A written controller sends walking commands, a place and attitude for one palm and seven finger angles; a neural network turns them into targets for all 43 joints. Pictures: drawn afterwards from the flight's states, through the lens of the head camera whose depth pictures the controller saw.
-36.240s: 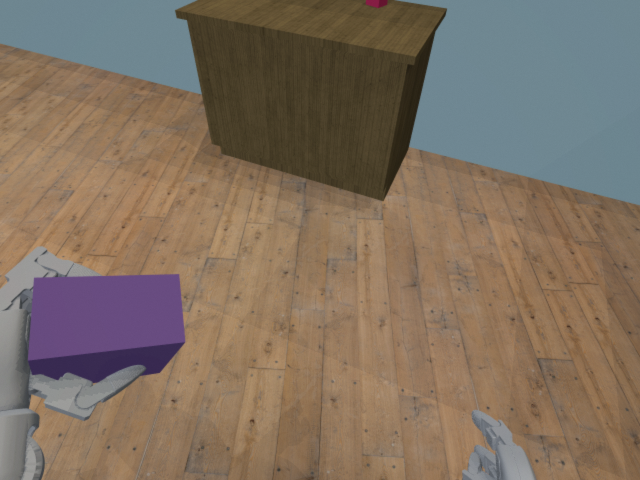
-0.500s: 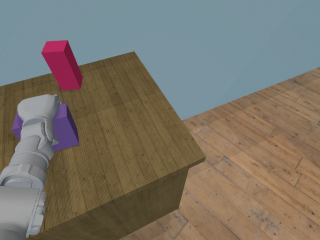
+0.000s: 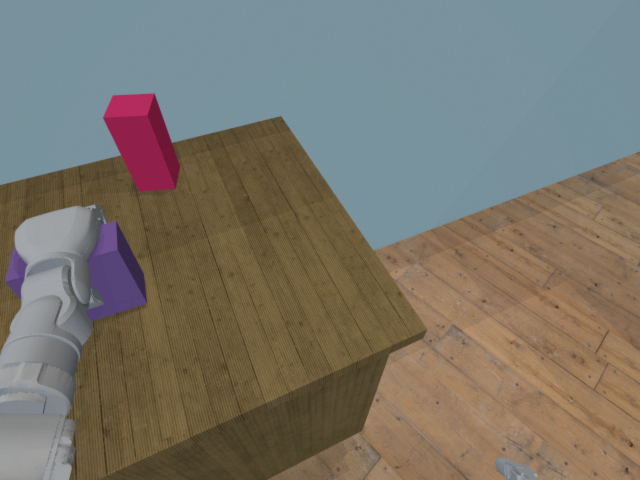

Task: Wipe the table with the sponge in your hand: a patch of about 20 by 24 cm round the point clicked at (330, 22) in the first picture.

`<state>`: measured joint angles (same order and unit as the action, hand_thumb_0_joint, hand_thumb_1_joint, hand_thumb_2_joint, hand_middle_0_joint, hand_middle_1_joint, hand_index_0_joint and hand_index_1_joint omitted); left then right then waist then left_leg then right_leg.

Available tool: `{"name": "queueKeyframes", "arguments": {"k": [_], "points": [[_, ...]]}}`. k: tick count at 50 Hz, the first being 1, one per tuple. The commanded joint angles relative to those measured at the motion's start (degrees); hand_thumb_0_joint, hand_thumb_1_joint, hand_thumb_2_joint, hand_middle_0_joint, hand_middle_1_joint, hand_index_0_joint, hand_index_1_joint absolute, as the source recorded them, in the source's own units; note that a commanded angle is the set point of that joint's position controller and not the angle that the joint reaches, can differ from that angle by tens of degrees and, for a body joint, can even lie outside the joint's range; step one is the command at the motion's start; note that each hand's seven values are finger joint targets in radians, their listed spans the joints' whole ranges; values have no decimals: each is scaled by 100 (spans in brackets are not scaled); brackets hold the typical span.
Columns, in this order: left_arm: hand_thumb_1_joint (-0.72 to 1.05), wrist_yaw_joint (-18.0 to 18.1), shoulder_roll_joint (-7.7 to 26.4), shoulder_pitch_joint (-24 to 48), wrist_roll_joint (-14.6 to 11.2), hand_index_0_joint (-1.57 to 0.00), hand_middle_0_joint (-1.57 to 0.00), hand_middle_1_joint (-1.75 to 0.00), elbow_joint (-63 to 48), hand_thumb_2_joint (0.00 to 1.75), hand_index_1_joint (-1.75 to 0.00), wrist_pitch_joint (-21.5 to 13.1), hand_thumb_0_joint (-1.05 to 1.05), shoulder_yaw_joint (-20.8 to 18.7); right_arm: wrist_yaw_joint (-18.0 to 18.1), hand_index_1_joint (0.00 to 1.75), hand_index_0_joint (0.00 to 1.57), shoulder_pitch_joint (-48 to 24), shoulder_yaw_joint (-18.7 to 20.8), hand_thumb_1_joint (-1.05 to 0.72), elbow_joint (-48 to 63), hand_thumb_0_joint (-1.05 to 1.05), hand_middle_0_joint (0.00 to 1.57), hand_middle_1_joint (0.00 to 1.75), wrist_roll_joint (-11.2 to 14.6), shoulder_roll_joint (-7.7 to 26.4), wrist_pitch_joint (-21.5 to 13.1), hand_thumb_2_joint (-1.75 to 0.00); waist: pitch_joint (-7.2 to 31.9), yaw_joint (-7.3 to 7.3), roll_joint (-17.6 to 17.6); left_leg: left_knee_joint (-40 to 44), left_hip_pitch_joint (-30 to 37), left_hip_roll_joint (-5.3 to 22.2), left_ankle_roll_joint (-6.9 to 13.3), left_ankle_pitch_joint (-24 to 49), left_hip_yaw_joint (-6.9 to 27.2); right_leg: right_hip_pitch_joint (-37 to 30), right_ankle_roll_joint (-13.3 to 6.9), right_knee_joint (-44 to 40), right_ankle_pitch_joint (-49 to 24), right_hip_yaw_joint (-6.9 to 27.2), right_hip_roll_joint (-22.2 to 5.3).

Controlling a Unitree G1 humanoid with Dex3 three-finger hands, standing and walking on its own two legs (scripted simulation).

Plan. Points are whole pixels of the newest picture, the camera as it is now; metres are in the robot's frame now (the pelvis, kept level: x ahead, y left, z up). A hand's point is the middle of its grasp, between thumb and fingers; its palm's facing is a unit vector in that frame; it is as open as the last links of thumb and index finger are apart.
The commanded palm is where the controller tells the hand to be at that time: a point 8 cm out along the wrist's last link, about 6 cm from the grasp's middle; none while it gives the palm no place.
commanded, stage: slide back across to the first lane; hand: left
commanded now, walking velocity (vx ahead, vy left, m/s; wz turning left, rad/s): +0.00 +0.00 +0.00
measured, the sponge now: (89, 285) +0.36 +0.35 +0.01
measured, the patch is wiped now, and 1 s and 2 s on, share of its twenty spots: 1.00 1.00 1.00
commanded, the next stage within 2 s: wipe back along the first lane in 0.10 s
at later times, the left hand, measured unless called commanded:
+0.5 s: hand (48, 288) +0.33 +0.37 +0.05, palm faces -0.08 -0.02 -1.00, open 10.6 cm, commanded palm +0.30 +0.36 +0.09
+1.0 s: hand (52, 318) +0.29 +0.35 +0.05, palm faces -0.03 -0.03 -1.00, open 10.6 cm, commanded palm +0.25 +0.33 +0.08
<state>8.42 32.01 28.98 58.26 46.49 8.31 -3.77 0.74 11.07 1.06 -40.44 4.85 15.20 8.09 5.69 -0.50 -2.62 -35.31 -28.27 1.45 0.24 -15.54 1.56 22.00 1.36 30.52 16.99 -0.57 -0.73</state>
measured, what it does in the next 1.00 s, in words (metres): stands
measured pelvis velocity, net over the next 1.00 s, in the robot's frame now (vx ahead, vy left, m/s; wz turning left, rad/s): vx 0.01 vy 0.01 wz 0.03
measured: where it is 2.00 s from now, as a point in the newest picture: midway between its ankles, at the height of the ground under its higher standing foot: outside the picture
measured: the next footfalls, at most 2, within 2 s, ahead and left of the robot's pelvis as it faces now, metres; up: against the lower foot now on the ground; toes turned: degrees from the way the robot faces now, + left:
none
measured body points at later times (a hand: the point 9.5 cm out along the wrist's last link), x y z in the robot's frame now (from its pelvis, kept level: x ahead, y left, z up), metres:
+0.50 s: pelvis +0.01 +0.00 +0.00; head +0.05 +0.00 +0.45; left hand +0.33 +0.37 +0.10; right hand +0.16 -0.26 -0.12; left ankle +0.02 +0.12 -0.73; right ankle -0.02 -0.15 -0.73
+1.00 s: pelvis +0.01 +0.01 +0.00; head +0.03 -0.01 +0.45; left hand +0.29 +0.34 +0.10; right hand +0.21 -0.22 -0.10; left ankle +0.02 +0.12 -0.73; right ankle -0.02 -0.15 -0.73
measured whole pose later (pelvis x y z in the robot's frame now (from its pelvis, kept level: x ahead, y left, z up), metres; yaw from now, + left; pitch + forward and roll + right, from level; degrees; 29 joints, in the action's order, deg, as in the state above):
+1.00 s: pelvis +0.01 +0.01 +0.00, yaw +2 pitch +5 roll -2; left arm 8.3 29.3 5.0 54.4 17.2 14.1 -0.8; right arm 0.3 6.9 0.6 -37.5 4.8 15.0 7.7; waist 4.8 3.3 -4.2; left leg -35.3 -23.6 0.1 1.0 -17.0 2.5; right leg 16.2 1.4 29.2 18.2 -1.7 -1.9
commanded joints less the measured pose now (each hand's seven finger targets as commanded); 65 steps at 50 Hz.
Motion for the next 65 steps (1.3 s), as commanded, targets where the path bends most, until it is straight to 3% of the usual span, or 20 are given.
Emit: {"name": "queueKeyframes", "arguments": {"k": [1, 5, 8, 10, 12, 15, 18, 20, 25, 28, 31, 33, 34, 40, 43, 47, 48, 62, 63, 65], "points": [[10, -16, 1967, 1131, 213, -120, -120, -160, -806, 130, -160, 132, 0, -395, 70, 30, 20, -250, 302, -90, 699, 0, 20, 30, -40, 969, -159, -90, 1344, 183, -133, 381, 1238, -220, 271, 1492, -80, -348, -493, -368, -1466, -278, 313], [10, -143, 2191, 1260, 192, -120, -120, -160, -908, 130, -160, -24, 0, -515, 125, 30, 20, -203, 309, -90, 646, 0, 20, 30, -46, 1009, -165, -90, 1275, 100, -132, 357, 1304, -225, 280, 1577, -63, -311, -498, -388, -1571, -279, 307], [10, -225, 2331, 1005, 170, -120, -120, -160, -1112, 130, -160, -207, 0, -720, 126, 30, 20, -234, 328, -90, 694, 0, 20, 30, -54, 999, -176, -90, 1447, 234, -299, 332, 1387, -235, 271, 1938, -48, -480, -549, -357, -1882, -252, 303], [10, -248, 2324, 906, 146, -120, -120, -160, -1213, 130, -160, -281, 0, -695, 122, 30, 20, -176, 348, -90, 675, 0, 20, 30, -69, 1008, -158, -90, 1505, 173, -318, 249, 1448, -240, 281, 2021, -102, -490, -514, -336, -2052, -252, 298], [10, -265, 2126, 467, 60, -120, -120, -160, -1167, 130, -160, -313, 0, -662, 108, 30, 20, -179, 370, -90, 706, 0, 20, 30, -66, 1002, -159, -90, 1422, 194, -123, 249, 1366, -243, 281, 2006, -102, -498, -496, -349, -2082, -269, 309], [10, -275, 1780, 251, -53, -120, -120, -160, -1586, 130, -160, -378, 0, -465, 75, 30, 20, -265, 395, -90, 759, 0, 20, 30, -59, 975, -163, -90, 1450, 183, -269, 211, 1491, -214, 278, 2166, -84, -410, -504, -324, -2104, -283, 315], [10, -234, 1852, -115, -186, -120, -120, -160, -1717, 130, -160, -328, 0, -695, 69, 30, 20, -361, 390, -90, 786, 0, 20, 30, -52, 992, -165, -90, 1444, 263, -38, 224, 1389, -218, 281, 2185, -54, -561, -518, -314, -2225, -253, 321], [10, -202, 1680, -281, -200, -120, -120, -160, -1956, 130, -160, -273, 0, -556, 56, 30, 20, -370, 418, -90, 792, 0, 20, 30, -67, 979, -164, -90, 1536, 229, -58, 188, 1481, -207, 282, 2238, -72, -555, -486, -278, -2249, -288, 312], [10, -184, 1389, -667, -334, -120, -120, -160, -2095, 130, -160, -3, 0, -384, 48, 30, 20, -524, 358, -90, 833, 0, 20, 30, -34, 955, -176, -90, 1190, 217, 1, 284, 1355, -209, 254, 1923, -24, -463, -476, -325, -1906, -344, 323], [10, -206, 1423, -983, -396, -120, -120, -160, -2182, 130, -160, 106, 0, -502, 62, 30, 20, -668, 326, -90, 894, 0, 20, 30, -19, 954, -196, -90, 1135, 324, 21, 355, 1292, -226, 247, 1826, 10, -570, -497, -344, -1814, -319, 321], [10, -238, 979, -1033, -353, -120, -120, -160, -2250, 130, -160, 233, 0, -66, 39, 30, 20, -670, 309, -90, 921, 0, 20, 30, -19, 901, -202, -90, 970, 245, 61, 383, 1354, -213, 233, 1607, 59, -351, -488, -385, -1453, -389, 343], [10, -242, 1068, -1213, -409, -120, -120, -160, -2339, 130, -160, 254, 0, -231, 43, 30, 20, -763, 287, -90, 971, 0, 20, 30, -8, 901, -224, -90, 965, 322, 64, 424, 1310, -209, 233, 1538, 88, -449, -515, -393, -1412, -346, 342], [10, -261, 843, -1151, -372, -120, -120, -160, -2362, 130, -160, 281, 0, 43, 46, 30, 20, -731, 272, -90, 976, 0, 20, 30, -26, 895, -215, -90, 935, 261, 66, 395, 1348, -224, 234, 1536, 76, -394, -508, -373, -1427, -382, 349], [10, -252, 572, -1640, -448, -120, -120, -160, -2836, 130, -160, 406, 0, 160, 8, 30, 20, -897, 240, -90, 1083, 0, 20, 30, -21, 824, -239, -90, 900, 318, 75, 421, 1377, -216, 216, 1565, 115, -469, -498, -354, -1431, -400, 336], [10, -221, 696, -1840, -501, -120, -120, -160, -3052, 130, -160, 484, 0, -1, 16, 30, 20, -1016, 218, -90, 1105, 0, 20, 30, -20, 829, -241, -90, 829, 365, 35, 478, 1358, -208, 208, 1510, 114, -562, -499, -375, -1425, -371, 325], [10, -209, 369, -2072, -513, -120, -120, -160, -3286, 130, -160, 594, 0, 264, 2, 30, 20, -1074, 195, -90, 1148, 0, 20, 30, -27, 773, -266, -90, 749, 373, 118, 504, 1396, -213, 212, 1424, 117, -543, -484, -392, -1328, -398, 330], [10, -197, 501, -2137, -517, -120, -120, -160, -3375, 130, -160, 615, 0, 122, 7, 30, 20, -1124, 200, -90, 1136, 0, 20, 30, -28, 791, -277, -90, 786, 402, 98, 516, 1423, -205, 207, 1470, 129, -614, -499, -390, -1369, -375, 332], [10, -132, 29, -3329, -559, -120, -120, -160, -4257, 130, -160, 786, 0, 373, -51, 30, 20, -1325, 157, -90, 1260, 0, 20, 30, -58, 678, -398, -90, 627, 492, 225, 477, 1412, -227, 200, 1595, 84, -785, -462, -317, -1677, -375, 308], [10, -115, 220, -3333, -564, -120, -120, -160, -4301, 130, -160, 813, 0, 177, -42, 30, 20, -1352, 159, -90, 1240, 0, 20, 30, -60, 696, -395, -90, 610, 513, 261, 523, 1379, -211, 192, 1543, 119, -832, -477, -319, -1606, -359, 315], [10, -118, 18, -3339, -559, -120, -120, -160, -4369, 130, -160, 850, 0, 378, -26, 30, 20, -1362, 149, -90, 1253, 0, 20, 30, -62, 670, -409, -90, 554, 488, 259, 505, 1400, -236, 205, 1446, 69, -772, -452, -344, -1552, -373, 307]]}}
